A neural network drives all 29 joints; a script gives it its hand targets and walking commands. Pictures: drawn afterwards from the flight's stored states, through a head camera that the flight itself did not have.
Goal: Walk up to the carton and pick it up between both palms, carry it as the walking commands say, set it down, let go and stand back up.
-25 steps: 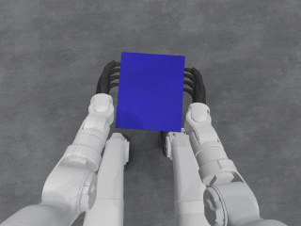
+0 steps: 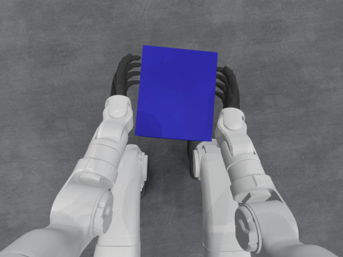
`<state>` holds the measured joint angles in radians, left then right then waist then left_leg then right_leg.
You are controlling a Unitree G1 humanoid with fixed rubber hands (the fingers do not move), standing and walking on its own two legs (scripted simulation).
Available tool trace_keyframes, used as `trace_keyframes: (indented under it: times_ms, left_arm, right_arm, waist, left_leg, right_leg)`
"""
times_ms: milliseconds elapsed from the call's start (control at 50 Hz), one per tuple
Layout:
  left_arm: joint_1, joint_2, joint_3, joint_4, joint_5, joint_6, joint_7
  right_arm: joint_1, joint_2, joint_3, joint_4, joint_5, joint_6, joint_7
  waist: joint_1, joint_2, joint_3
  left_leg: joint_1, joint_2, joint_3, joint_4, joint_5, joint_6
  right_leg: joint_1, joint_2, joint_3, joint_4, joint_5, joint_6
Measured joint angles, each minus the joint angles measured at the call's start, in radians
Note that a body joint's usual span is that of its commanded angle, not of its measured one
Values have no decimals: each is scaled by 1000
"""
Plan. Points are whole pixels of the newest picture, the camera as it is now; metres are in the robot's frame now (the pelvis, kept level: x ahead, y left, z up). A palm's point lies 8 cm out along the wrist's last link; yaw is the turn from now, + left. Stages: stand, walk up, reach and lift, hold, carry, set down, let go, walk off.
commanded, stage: set down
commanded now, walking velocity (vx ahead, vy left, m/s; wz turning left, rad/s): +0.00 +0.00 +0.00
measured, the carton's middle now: (173, 104) +0.39 -0.01 -0.26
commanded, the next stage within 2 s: none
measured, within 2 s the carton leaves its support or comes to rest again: neither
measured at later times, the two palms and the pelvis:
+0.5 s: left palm (131, 87) +0.44 +0.11 -0.27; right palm (220, 97) +0.41 -0.14 -0.27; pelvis -0.04 -0.01 -0.07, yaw +1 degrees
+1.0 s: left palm (132, 77) +0.48 +0.12 -0.34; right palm (214, 73) +0.49 -0.13 -0.31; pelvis -0.05 +0.02 -0.15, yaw +1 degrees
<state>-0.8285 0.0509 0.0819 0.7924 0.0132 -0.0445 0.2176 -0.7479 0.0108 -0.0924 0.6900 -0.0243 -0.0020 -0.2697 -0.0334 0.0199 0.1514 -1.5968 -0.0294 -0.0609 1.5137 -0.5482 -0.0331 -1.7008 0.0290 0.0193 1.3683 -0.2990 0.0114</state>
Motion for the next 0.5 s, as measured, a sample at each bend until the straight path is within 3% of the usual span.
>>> trace_keyframes:
  times_ms: [340, 500]
  left_arm:
    - [-254, 62, 0, -7, -2, 60, 13]
    - [-332, 104, 0, 17, -69, 110, 5]
  right_arm:
    - [-228, -86, -5, -46, 40, 69, -12]
    - [-329, -99, -5, -27, 83, 139, -23]
  waist:
    - [0, 17, 315]
    - [0, 2, 375]
  left_leg:
    - [-22, -11, 6, 198, -37, -3]
    - [-87, -12, 9, 286, -48, -10]
  right_leg:
    - [-39, 5, 7, 200, -23, 1]
    - [-110, 11, 11, 282, -21, 1]
